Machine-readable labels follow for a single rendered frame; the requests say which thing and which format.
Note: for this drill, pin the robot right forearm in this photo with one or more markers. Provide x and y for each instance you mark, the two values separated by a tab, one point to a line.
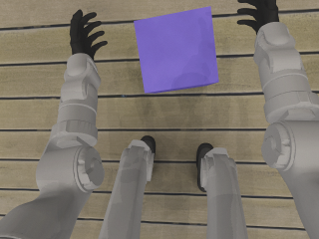
283	78

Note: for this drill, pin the robot left hand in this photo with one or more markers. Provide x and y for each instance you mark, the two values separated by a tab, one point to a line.
80	42

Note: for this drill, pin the robot right foot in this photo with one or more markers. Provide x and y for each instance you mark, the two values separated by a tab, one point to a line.
202	150

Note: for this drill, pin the left robot upper arm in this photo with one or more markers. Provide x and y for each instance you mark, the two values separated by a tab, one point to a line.
66	178

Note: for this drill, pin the robot right hand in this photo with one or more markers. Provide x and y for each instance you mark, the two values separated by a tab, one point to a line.
266	12

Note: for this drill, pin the right robot thigh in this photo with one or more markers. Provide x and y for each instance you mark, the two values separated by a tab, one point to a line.
225	214

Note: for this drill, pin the right robot upper arm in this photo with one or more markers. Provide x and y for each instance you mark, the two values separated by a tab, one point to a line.
292	147

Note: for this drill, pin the carton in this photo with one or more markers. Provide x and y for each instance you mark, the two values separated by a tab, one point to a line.
177	51

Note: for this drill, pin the robot left forearm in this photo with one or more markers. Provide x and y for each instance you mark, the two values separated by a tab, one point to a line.
78	106

